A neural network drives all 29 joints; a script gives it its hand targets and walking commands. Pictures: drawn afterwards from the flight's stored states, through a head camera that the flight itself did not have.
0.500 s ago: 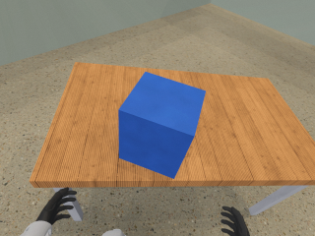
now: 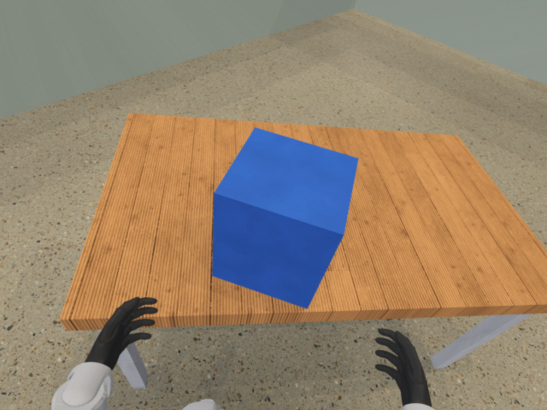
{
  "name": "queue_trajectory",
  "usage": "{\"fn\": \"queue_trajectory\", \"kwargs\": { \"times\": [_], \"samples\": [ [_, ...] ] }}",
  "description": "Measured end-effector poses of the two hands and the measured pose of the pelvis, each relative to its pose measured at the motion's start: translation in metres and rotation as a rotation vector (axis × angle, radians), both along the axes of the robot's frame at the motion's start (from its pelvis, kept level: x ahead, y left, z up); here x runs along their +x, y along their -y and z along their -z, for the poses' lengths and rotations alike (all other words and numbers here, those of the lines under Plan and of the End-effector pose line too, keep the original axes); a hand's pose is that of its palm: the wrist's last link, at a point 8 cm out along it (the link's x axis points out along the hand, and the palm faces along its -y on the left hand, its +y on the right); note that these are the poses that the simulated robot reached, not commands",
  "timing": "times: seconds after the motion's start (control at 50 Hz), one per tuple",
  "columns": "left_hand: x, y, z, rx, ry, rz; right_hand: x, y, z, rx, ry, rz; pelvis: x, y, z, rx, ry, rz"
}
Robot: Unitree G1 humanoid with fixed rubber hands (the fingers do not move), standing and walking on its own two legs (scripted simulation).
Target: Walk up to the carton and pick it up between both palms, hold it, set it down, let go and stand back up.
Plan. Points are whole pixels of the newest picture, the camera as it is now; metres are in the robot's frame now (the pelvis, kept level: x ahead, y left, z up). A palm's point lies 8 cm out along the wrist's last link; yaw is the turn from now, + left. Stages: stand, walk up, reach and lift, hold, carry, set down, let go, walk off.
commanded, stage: reach and lift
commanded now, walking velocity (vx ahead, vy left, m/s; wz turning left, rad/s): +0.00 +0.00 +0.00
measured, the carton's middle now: (281, 220) +0.49 -0.02 -0.03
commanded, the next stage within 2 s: none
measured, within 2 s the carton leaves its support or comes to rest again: neither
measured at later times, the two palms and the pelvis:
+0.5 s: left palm (115, 307) +0.27 +0.23 -0.01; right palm (391, 356) +0.22 -0.18 -0.02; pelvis +0.01 +0.00 +0.00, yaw +0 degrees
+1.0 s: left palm (150, 251) +0.34 +0.19 +0.04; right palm (404, 305) +0.29 -0.20 +0.02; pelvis +0.03 -0.03 +0.01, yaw +0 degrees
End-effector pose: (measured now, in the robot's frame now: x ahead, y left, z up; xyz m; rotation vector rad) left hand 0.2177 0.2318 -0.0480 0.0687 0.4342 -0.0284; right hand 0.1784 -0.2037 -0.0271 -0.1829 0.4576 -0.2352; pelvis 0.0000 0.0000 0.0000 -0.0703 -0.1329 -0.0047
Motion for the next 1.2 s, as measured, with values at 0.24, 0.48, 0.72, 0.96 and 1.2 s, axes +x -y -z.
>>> {"fn": "queue_trajectory", "kwargs": {
  "times": [0.24,0.48,0.72,0.96,1.2],
  "samples": [
    [0.013,-0.018,-0.015,-0.010,0.068,0.006,0.017,-0.023,-0.010,0.038,0.084,0.082,0.008,-0.008,0.000,0.002,-0.012,-0.006],
    [0.048,-0.001,-0.036,-0.036,0.130,0.029,0.042,-0.026,-0.010,0.058,0.041,0.067,0.011,-0.004,-0.001,0.006,-0.017,-0.003],
    [0.077,0.018,-0.052,-0.022,0.107,0.034,0.079,-0.017,-0.029,0.081,0.072,0.042,0.019,0.011,-0.004,0.026,-0.026,-0.002],
    [0.111,0.037,-0.080,-0.007,0.130,0.059,0.105,-0.004,-0.043,0.086,0.078,0.075,0.029,0.025,-0.007,0.043,-0.044,-0.001],
    [0.152,0.054,-0.111,0.006,0.138,0.094,0.135,0.005,-0.066,0.117,0.116,0.105,0.036,0.032,-0.010,0.053,-0.061,0.001]
  ]
}}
